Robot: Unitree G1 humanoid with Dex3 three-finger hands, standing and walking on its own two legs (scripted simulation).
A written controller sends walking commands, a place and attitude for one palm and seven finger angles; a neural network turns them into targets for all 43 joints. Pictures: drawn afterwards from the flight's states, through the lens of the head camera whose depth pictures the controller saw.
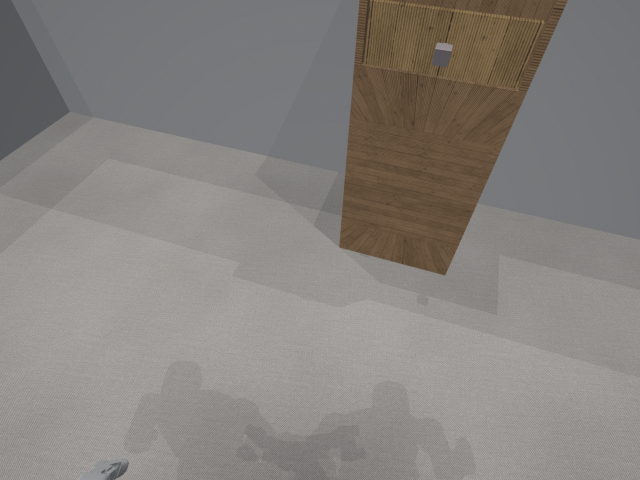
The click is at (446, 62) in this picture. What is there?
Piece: drawer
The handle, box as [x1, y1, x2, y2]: [432, 43, 452, 66]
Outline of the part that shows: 437,43 432,64 446,66 452,45 447,43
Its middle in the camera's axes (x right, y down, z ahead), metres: +0.29 -0.44 +0.91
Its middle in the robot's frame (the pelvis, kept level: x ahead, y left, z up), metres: +1.00 -0.24 +0.08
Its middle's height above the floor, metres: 0.85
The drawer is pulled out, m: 0.00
